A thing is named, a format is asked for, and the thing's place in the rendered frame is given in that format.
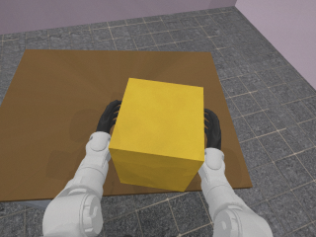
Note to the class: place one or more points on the robot left forearm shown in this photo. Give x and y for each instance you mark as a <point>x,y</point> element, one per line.
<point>92,171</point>

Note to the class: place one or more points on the right robot hand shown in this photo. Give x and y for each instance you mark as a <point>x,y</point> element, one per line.
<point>213,131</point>

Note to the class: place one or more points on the carton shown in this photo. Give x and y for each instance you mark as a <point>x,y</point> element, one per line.
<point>158,138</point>

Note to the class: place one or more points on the left robot hand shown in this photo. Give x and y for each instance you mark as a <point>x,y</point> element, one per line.
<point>107,119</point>

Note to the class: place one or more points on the left robot upper arm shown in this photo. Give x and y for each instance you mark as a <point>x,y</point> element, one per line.
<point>73,216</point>

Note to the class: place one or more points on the robot right forearm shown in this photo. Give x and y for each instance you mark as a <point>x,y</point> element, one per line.
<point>217,191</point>

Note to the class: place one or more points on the right robot upper arm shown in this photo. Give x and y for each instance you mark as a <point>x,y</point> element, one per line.
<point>231,222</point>

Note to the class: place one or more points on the table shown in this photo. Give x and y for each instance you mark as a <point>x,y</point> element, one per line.
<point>56,99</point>

